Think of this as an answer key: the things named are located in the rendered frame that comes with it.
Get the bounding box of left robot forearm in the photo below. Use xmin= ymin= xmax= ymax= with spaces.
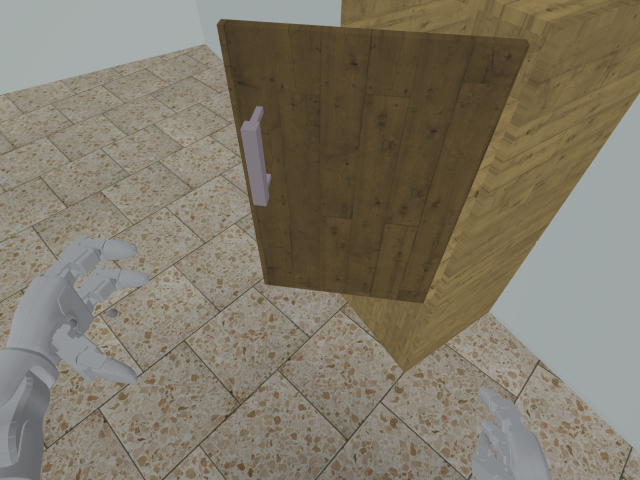
xmin=0 ymin=348 xmax=59 ymax=480

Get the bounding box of cupboard door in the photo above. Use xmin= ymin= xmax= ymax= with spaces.
xmin=217 ymin=19 xmax=530 ymax=303

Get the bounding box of robot right hand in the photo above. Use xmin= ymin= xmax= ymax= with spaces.
xmin=471 ymin=387 xmax=552 ymax=480

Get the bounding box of robot left hand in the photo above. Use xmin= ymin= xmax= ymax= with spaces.
xmin=7 ymin=235 xmax=150 ymax=384

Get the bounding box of handle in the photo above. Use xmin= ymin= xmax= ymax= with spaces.
xmin=240 ymin=106 xmax=271 ymax=206

